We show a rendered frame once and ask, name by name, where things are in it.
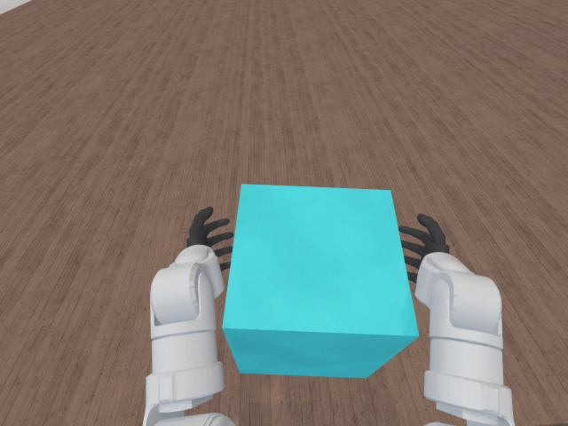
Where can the right robot hand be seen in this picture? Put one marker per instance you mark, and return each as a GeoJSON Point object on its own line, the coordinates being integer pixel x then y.
{"type": "Point", "coordinates": [434, 242]}

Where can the carton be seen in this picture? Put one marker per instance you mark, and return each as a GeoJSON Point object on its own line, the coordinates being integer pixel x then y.
{"type": "Point", "coordinates": [318, 283]}

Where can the left robot hand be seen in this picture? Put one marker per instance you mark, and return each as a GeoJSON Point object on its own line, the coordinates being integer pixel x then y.
{"type": "Point", "coordinates": [198, 233]}

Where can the robot left forearm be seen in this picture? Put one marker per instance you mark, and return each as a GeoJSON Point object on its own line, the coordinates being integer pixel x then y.
{"type": "Point", "coordinates": [186, 372]}

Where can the robot right forearm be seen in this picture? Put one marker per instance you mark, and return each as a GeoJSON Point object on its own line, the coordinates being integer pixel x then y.
{"type": "Point", "coordinates": [466, 370]}

